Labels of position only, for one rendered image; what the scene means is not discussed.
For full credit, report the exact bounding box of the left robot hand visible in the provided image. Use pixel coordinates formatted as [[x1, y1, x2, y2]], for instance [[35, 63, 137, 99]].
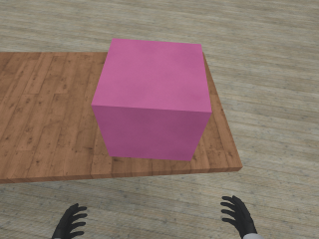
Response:
[[51, 203, 88, 239]]

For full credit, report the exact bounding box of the right robot hand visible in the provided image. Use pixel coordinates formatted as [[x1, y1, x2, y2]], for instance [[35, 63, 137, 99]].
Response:
[[220, 195, 258, 239]]

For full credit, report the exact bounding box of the table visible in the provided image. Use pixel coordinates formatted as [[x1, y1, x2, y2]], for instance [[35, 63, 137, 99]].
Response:
[[0, 52, 243, 184]]

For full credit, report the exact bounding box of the carton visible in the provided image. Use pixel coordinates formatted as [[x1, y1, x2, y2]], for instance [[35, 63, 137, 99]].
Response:
[[91, 38, 212, 161]]

